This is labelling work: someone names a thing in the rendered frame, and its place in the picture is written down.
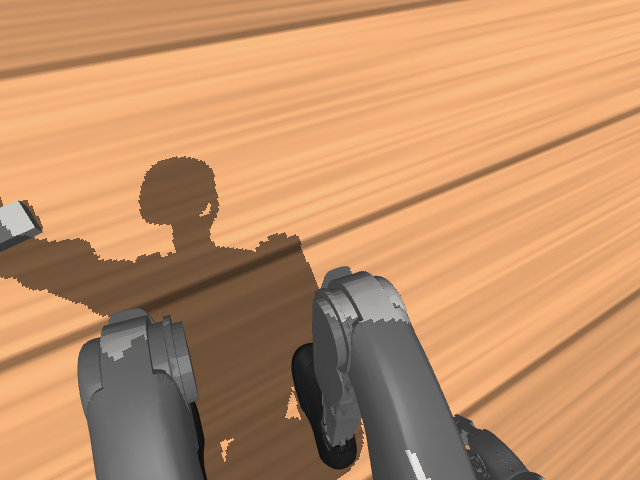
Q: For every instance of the small box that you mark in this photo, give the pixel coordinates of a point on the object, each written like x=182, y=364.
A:
x=17, y=224

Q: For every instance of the right robot foot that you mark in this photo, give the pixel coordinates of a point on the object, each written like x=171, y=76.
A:
x=310, y=399

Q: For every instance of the left robot foot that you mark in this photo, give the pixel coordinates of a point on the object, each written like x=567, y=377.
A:
x=200, y=437

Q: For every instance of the right robot hand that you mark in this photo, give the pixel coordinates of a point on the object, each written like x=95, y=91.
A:
x=490, y=457

